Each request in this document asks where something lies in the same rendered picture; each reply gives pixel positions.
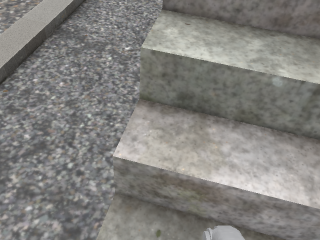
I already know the right robot thigh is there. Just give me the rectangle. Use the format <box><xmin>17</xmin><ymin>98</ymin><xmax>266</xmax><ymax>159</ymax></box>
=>
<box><xmin>202</xmin><ymin>225</ymin><xmax>245</xmax><ymax>240</ymax></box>

